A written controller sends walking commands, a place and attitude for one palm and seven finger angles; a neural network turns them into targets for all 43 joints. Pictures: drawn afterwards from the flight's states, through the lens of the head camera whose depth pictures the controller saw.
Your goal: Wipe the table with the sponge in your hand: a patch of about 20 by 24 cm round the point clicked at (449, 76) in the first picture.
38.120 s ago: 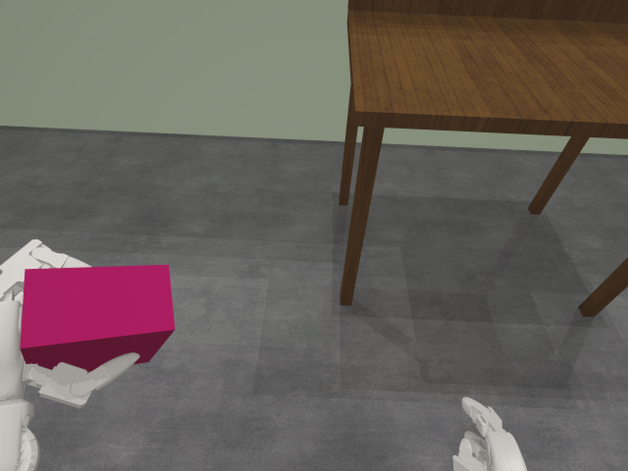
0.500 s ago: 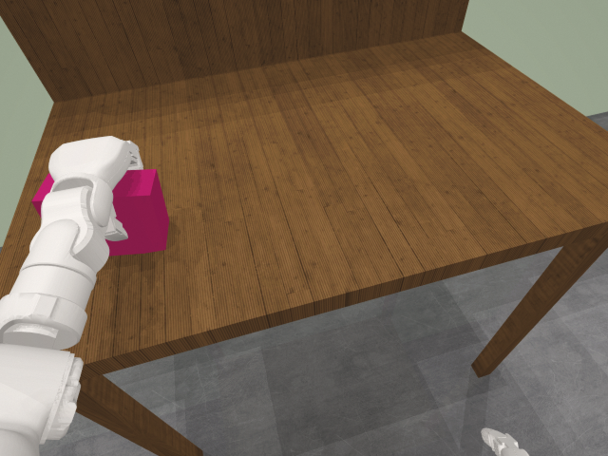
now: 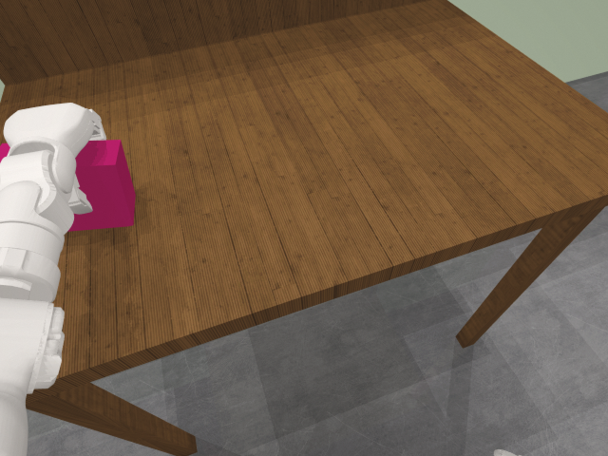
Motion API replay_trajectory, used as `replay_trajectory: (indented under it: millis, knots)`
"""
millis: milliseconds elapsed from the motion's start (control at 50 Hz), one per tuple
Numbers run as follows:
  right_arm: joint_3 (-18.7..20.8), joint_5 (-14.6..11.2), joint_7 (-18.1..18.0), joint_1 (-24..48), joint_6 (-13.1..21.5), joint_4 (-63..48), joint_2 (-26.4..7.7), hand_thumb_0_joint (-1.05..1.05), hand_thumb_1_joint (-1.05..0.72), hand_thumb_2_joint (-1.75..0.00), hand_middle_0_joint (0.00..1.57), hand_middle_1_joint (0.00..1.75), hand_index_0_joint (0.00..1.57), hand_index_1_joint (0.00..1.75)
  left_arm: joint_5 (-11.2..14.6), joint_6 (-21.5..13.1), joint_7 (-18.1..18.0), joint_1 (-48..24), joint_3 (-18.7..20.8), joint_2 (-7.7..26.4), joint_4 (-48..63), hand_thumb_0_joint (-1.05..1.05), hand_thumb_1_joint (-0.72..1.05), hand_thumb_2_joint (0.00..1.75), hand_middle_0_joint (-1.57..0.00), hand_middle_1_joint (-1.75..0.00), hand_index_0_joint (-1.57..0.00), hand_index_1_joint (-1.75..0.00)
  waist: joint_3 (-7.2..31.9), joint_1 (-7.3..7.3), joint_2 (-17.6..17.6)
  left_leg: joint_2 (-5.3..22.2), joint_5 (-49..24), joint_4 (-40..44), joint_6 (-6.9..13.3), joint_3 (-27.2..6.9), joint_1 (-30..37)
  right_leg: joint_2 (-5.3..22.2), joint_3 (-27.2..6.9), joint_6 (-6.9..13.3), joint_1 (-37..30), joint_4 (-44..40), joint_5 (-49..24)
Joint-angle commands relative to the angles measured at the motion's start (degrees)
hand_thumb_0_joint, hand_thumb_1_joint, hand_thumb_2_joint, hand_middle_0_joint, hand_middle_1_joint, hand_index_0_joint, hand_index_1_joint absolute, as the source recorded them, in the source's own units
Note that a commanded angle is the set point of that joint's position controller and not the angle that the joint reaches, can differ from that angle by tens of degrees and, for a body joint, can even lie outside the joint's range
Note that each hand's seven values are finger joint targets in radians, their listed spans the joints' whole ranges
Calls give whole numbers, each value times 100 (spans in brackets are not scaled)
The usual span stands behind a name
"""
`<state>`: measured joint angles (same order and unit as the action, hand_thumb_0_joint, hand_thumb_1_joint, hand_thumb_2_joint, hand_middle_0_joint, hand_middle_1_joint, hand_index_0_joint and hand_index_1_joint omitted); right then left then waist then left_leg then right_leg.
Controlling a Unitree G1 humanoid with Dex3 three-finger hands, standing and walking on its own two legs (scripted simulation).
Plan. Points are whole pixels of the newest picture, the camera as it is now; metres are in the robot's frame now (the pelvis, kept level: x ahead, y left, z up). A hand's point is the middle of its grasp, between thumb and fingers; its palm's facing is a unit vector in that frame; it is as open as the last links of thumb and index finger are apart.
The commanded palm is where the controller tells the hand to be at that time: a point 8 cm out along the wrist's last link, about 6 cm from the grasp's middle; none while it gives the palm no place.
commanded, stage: wipe forward along the middle lane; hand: left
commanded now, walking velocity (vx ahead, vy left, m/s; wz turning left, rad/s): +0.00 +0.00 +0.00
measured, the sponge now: (75, 196) +0.43 +0.33 +0.10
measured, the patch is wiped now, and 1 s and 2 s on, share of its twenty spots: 0.95 0.95 0.95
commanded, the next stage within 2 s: slide back across to the first lane in 0.28 s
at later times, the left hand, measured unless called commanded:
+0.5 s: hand (71, 155) +0.47 +0.33 +0.14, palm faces -0.11 +0.01 -0.99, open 10.2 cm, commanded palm +0.46 +0.33 +0.18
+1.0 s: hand (13, 160) +0.45 +0.40 +0.15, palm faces -0.09 -0.01 -1.00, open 10.2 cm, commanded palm +0.43 +0.40 +0.20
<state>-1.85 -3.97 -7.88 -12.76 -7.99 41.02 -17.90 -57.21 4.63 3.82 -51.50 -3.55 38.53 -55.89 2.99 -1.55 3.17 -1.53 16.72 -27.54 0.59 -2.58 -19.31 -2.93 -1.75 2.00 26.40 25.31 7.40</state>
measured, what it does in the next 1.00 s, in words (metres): shifts its weight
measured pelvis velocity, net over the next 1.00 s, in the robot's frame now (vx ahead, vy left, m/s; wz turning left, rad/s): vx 0.05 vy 0.03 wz -0.01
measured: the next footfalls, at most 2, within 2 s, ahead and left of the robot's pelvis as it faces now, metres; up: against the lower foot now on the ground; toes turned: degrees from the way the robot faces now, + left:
none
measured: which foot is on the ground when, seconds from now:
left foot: down 0.00-1.00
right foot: down 0.00-1.00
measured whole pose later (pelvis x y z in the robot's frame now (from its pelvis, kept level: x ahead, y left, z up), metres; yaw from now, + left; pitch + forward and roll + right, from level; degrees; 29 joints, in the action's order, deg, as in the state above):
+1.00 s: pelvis +0.05 +0.03 +0.01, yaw -1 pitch +7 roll -1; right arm -1.0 -4.0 -5.9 -11.4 -11.4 39.7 -17.8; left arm -57.0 1.8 6.4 -42.7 4.3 42.7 -47.3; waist 2.3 0.6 3.3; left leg -2.3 18.1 -22.2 3.1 -2.1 -11.3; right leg -2.1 -2.7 0.0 18.7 20.6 9.4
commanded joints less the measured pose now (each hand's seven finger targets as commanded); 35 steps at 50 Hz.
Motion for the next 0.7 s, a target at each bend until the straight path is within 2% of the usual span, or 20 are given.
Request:
replay_trajectory:
  millis: [0, 40, 60, 80, 120, 140, 160, 200, 240, 260, 320, 360, 400, 460, 500, 540, 560, 620, 660, 680]
  knots:
    - [268, 33, -18, -25, 181, -504, -770, 0, -90, -90, 20, 30, 20, 30, -245, -4, -326, -1851, 93, 1315, 338, 0, 10, 130, -120, -160, -120, -160, 1355, -144, -657, -121, -445, 432, 186, 333, -711, 206, -126, 50, -1753, -276, -18]
    - [288, 37, -7, -106, 187, -461, -792, 0, -90, -90, 20, 30, 20, 30, -244, -34, -382, -1786, 178, 1406, 277, 0, 10, 130, -120, -160, -120, -160, 1390, -131, -728, -128, -514, 404, 194, 337, -737, 204, -145, 48, -1768, -263, -115]
    - [301, 49, -9, -103, 175, -450, -814, 0, -90, -90, 20, 30, 20, 30, -269, -62, -398, -1809, 357, 1612, 316, 0, 10, 130, -120, -160, -120, -160, 1490, -86, -701, -127, -644, 400, 190, 321, -727, 198, -154, 70, -1828, -242, -252]
    - [289, 40, -4, -168, 161, -437, -797, 0, -90, -90, 20, 30, 20, 30, -325, -68, -424, -1898, 261, 1595, 255, 0, 10, 130, -120, -160, -120, -160, 1525, -124, -641, -142, -642, 394, 178, 325, -755, 193, -118, 64, -1798, -208, -232]
    - [289, 22, 14, -191, 152, -415, -791, 0, -90, -90, 20, 30, 20, 30, -329, -22, -460, -2063, 10, 1292, 106, 0, 10, 130, -120, -160, -120, -160, 1239, -233, -640, -125, -499, 435, 175, 311, -759, 178, -64, 58, -1512, -282, -32]
    - [297, 21, 31, -210, 163, -395, -784, 0, -90, -90, 20, 30, 20, 30, -327, 2, -466, -2050, -77, 1166, 100, 0, 10, 130, -120, -160, -120, -160, 1256, -225, -551, -117, -524, 450, 171, 305, -678, 171, -45, 69, -1460, -287, -17]
    - [306, 20, 43, -214, 154, -395, -804, 0, -90, -90, 20, 30, 20, 30, -363, -8, -461, -2066, 54, 1314, 173, 0, 10, 130, -120, -160, -120, -160, 1404, -158, -456, -114, -641, 481, 149, 268, -587, 148, -34, 108, -1496, -290, -88]
    - [309, 34, 45, -271, 137, -386, -773, 0, -90, -90, 20, 30, 20, 30, -348, 47, -497, -2122, 31, 1313, 110, 0, 10, 130, -120, -160, -120, -160, 1586, -187, -540, -108, -713, 435, 172, 300, -533, 157, -42, 78, -1637, -249, -196]
    - [302, 25, 60, -259, 123, -420, -753, 0, -90, -90, 20, 30, 20, 30, -302, 79, -468, -1992, -58, 1136, 49, 0, 10, 130, -120, -160, -120, -160, 1539, -155, -573, -107, -715, 474, 164, 300, -548, 159, -4, 85, -1665, -248, -220]
    - [301, 20, 63, -222, 118, -418, -778, 0, -90, -90, 20, 30, 20, 30, -281, 62, -432, -2053, 23, 1222, 115, 0, 10, 130, -120, -160, -120, -160, 1581, -148, -521, -101, -795, 505, 153, 273, -490, 152, -13, 104, -1675, -279, -302]
    - [296, 26, 90, -259, 106, -406, -748, 0, -90, -90, 20, 30, 20, 30, -230, 65, -420, -2000, -222, 849, 83, 0, 10, 130, -120, -160, -120, -160, 1423, -188, -462, -79, -871, 497, 148, 257, -371, 129, 66, 112, -1496, -246, -306]
    - [296, 33, 81, -239, 88, -418, -785, 0, -90, -90, 20, 30, 20, 30, -275, 15, -411, -2012, 30, 1122, 159, 0, 10, 130, -120, -160, -120, -160, 1474, -118, -498, -61, -998, 535, 128, 215, -347, 114, 75, 148, -1521, -255, -374]
    - [304, 35, 77, -241, 81, -443, -740, 0, -90, -90, 20, 30, 20, 30, -252, -4, -447, -2085, 57, 1185, 281, 0, 10, 130, -120, -160, -120, -160, 1602, -122, -505, -78, -1060, 509, 153, 255, -286, 129, 50, 126, -1699, -223, -471]
    - [302, 43, 76, -148, 36, -511, -745, 0, -90, -90, 20, 30, 20, 30, -307, -69, -470, -1957, 459, 1656, 532, 0, 10, 130, -120, -160, -120, -160, 1844, 93, -415, -92, -1396, 570, 123, 235, -245, 136, 23, 179, -2060, -188, -788]
    - [298, 33, 92, -132, 9, -517, -715, 0, -90, -90, 20, 30, 20, 30, -294, -15, -483, -1812, 327, 1503, 433, 0, 10, 130, -120, -160, -120, -160, 1595, 47, -495, -83, -1356, 577, 137, 284, -259, 137, 42, 151, -2060, -212, -771]
    - [276, 23, 91, -67, -3, -502, -748, 0, -90, -90, 20, 30, 20, 30, -329, 47, -486, -1908, 418, 1738, 428, 0, 10, 130, -120, -160, -120, -160, 1414, 32, -506, -91, -1186, 650, 146, 301, -336, 151, 20, 138, -2063, -289, -612]
    - [266, 24, 81, -6, -19, -518, -786, 0, -90, -90, 20, 30, 20, 30, -377, 41, -481, -2019, 640, 2051, 545, 0, 10, 130, -120, -160, -120, -160, 1506, 106, -404, -100, -1293, 688, 138, 275, -325, 160, -24, 169, -2167, -300, -695]
    - [256, 31, 104, 12, -32, -531, -742, 0, -90, -90, 20, 30, 20, 30, -483, 103, -475, -2076, 522, 2012, 600, 0, 10, 130, -120, -160, -120, -160, 1583, 115, -154, -100, -1486, 717, 105, 317, -181, 160, 14, 186, -2289, -292, -841]
    - [241, 30, 108, 93, -67, -558, -769, 0, -90, -90, 20, 30, 20, 30, -486, 122, -402, -1883, 776, 2332, 565, 0, 10, 130, -120, -160, -120, -160, 1741, 246, -141, -119, -1683, 738, 95, 308, -160, 179, -33, 212, -2547, -279, -1067]
    - [242, 40, 105, 72, -82, -550, -754, 0, -90, -90, 20, 30, 20, 30, -479, 126, -370, -1905, 741, 2335, 541, 0, 10, 130, -120, -160, -120, -160, 1810, 204, -271, -115, -1742, 714, 114, 336, -147, 192, -32, 183, -2667, -241, -1200]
